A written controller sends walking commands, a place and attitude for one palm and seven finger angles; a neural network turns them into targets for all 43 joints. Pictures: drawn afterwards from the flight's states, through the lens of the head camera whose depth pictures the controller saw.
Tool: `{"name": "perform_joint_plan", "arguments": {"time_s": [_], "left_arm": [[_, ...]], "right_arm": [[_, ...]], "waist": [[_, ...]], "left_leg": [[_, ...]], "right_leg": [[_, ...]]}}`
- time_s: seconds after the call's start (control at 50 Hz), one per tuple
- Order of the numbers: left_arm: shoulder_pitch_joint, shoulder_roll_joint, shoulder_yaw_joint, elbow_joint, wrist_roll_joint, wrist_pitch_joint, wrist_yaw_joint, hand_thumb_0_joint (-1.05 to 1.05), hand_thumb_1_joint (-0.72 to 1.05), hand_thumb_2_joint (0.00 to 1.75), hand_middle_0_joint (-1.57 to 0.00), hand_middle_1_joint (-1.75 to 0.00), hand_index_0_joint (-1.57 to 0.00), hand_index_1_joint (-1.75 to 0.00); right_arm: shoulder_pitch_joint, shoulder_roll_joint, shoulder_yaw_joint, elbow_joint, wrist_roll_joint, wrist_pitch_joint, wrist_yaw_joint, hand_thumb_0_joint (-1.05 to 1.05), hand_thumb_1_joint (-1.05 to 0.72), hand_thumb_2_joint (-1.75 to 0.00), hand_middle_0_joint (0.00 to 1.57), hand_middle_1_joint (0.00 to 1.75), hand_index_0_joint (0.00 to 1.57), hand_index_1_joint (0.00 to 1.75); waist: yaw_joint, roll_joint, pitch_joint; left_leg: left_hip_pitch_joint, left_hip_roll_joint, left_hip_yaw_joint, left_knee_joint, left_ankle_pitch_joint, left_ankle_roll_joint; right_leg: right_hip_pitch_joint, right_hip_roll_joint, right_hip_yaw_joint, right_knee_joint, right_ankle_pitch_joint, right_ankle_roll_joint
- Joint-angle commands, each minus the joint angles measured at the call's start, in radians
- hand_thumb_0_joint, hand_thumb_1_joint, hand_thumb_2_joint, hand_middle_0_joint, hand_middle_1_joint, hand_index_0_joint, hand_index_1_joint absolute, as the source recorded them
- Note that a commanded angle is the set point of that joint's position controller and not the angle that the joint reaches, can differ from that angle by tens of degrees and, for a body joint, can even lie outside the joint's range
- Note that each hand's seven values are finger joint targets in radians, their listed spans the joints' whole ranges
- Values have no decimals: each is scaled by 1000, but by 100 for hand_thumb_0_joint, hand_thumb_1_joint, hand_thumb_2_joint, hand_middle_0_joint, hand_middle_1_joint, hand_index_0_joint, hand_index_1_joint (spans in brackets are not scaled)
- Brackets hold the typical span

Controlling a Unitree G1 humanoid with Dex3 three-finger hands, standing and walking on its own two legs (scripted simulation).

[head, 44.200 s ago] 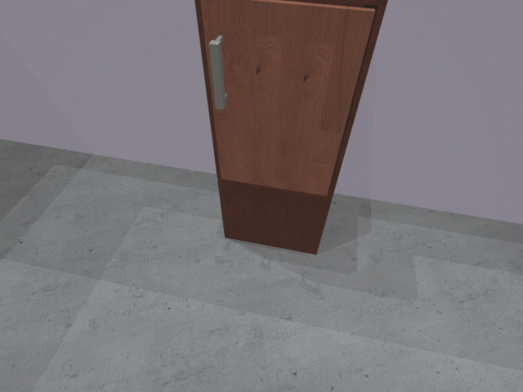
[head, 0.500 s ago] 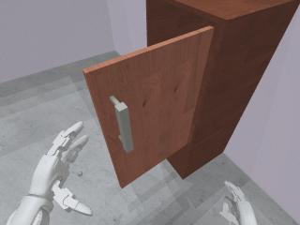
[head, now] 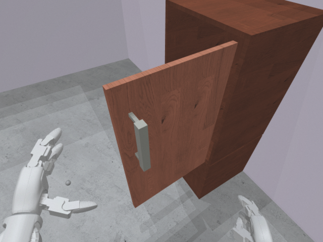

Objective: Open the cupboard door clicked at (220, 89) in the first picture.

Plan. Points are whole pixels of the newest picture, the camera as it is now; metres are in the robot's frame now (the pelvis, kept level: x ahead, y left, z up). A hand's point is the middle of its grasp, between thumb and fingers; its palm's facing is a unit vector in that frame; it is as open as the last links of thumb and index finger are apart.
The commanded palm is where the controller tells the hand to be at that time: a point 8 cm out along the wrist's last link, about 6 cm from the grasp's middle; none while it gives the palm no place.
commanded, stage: draw the hand back to the body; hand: left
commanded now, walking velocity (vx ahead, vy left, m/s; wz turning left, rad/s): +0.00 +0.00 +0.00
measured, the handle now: (139, 142) +0.33 +0.10 +0.08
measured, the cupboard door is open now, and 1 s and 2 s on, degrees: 93 93 93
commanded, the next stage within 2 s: step back with the hand held close in 0.90 s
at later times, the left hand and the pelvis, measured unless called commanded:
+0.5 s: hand (52, 158) +0.22 +0.24 +0.16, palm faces +0.41 -0.82 -0.41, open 9.3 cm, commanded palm +0.17 +0.29 +0.18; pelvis +0.03 -0.01 +0.01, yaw -1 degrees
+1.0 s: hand (50, 162) +0.21 +0.24 +0.16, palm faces +0.43 -0.82 -0.39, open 7.4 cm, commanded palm +0.16 +0.28 +0.18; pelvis +0.02 -0.02 +0.01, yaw -1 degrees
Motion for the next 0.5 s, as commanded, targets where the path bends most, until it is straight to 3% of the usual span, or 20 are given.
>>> {"name": "perform_joint_plan", "arguments": {"time_s": [0.0, 0.22, 0.3, 0.44, 0.48], "left_arm": [[-114, 142, 87, -219, 46, -81, 81, 0, 2, 52, -17, -30, -17, -30], [-55, 183, 176, -216, 49, -92, 94, 0, 41, 69, -18, -30, -18, -30], [-69, 197, 205, -201, 46, -89, 93, 0, 55, 75, -19, -30, -19, -30], [-95, 232, 260, -221, 39, -92, 93, 0, 80, 86, -20, -30, -20, -30], [-93, 244, 279, -198, 35, -88, 95, 0, 87, 88, -20, -30, -20, -30]], "right_arm": [[-131, -102, -48, -140, -14, -36, -4, 0, -90, -90, 20, 30, 20, 30], [-145, -103, -67, -122, -19, 12, 16, 0, -90, -90, 20, 30, 20, 30], [-150, -101, -69, -119, -17, 31, 20, 0, -90, -90, 20, 30, 20, 30], [-151, -98, -79, -118, -16, 50, 21, 0, -90, -90, 20, 30, 20, 30], [-153, -99, -80, -112, -17, 53, 20, 0, -90, -90, 20, 30, 20, 30]], "waist": [[-3, 34, -21], [18, -3, -70], [19, 6, -41], [23, 28, -76], [26, 8, -67]], "left_leg": [[122, 3, -14, -175, 87, 5], [202, 9, 5, -199, 324, 5], [204, 8, 11, -199, 347, 4], [238, 11, 25, -185, 417, 8], [235, 9, 28, -181, 424, 9]], "right_leg": [[-33, 1, 14, -164, 92, -21], [83, 4, 12, -173, 313, -19], [81, 4, 13, -182, 338, -18], [95, 1, 20, -181, 410, -12], [98, 1, 21, -187, 435, -13]]}}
